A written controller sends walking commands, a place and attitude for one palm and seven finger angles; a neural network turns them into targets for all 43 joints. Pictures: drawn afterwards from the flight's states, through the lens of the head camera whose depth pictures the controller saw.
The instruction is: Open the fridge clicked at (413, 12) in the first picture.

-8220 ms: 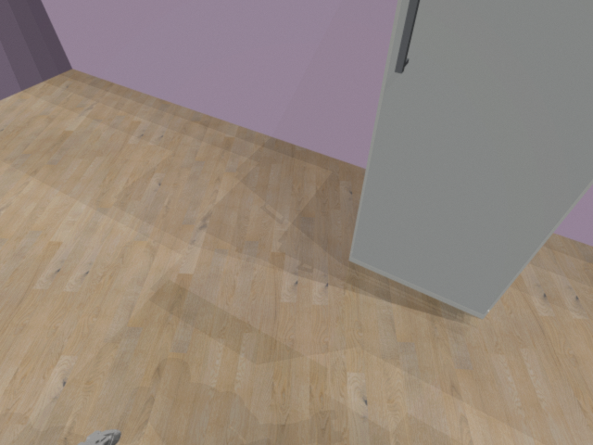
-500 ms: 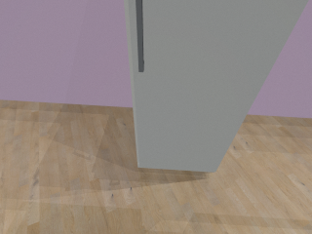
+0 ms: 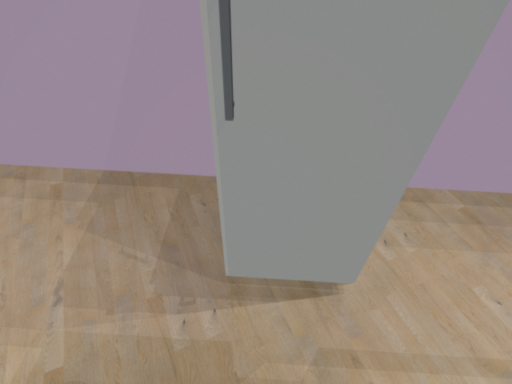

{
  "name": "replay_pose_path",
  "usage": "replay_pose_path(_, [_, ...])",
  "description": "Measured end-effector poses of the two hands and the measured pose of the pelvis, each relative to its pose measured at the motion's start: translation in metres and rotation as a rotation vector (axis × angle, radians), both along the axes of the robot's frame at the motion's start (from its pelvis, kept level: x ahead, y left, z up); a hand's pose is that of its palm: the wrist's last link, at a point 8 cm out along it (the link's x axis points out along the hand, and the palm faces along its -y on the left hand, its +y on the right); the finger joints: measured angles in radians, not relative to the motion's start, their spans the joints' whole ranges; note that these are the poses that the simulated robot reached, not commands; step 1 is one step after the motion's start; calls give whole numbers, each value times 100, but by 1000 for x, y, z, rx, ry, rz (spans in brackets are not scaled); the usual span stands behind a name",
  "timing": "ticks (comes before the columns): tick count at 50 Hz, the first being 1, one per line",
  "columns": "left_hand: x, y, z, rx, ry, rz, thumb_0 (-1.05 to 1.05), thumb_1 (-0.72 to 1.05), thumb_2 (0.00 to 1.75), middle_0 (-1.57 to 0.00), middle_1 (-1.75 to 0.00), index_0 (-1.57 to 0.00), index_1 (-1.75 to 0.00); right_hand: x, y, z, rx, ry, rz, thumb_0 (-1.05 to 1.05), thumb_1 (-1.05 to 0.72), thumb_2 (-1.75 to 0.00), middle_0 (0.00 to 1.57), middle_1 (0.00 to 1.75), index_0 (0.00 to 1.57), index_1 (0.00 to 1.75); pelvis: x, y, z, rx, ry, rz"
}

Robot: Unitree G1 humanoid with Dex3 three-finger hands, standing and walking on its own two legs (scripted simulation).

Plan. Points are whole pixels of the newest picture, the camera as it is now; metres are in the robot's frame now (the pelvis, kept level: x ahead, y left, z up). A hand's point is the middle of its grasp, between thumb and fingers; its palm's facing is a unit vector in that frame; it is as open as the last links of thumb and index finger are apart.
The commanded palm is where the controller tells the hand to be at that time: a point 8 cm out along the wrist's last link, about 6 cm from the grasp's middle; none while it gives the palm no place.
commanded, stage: look again from close up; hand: left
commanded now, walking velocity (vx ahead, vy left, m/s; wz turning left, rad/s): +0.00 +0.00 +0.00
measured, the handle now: (227, 49) +0.62 +0.10 +0.24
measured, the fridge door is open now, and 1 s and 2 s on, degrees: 0 0 0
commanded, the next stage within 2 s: shuffle to correct the standing spot in 1.20 s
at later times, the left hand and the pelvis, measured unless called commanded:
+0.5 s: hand out of the picture -0.01 +0.15 -0.18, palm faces +0.04 -0.99 -0.16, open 7.4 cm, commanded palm none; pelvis +0.01 +0.00 +0.00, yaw +0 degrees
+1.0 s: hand out of the picture +0.00 +0.15 -0.18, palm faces +0.04 -0.99 -0.16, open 7.4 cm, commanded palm none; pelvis +0.02 +0.00 +0.00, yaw +0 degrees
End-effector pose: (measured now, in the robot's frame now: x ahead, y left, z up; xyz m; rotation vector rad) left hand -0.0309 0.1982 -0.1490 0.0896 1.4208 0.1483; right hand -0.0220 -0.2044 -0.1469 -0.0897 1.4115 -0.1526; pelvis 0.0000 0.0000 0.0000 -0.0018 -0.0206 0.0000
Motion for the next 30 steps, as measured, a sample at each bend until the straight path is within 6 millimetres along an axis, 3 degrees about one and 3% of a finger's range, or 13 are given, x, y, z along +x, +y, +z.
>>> replay_pose_path(30, [15, 2, 1, 5, 13, -8, 0, 91, 90, -20, -30, -19, -30, 14, -3, 1, -7, 9, 4, 1, -91, -90, 20, 30, 20, 30, 15, -1, 1, 1, 4, -5])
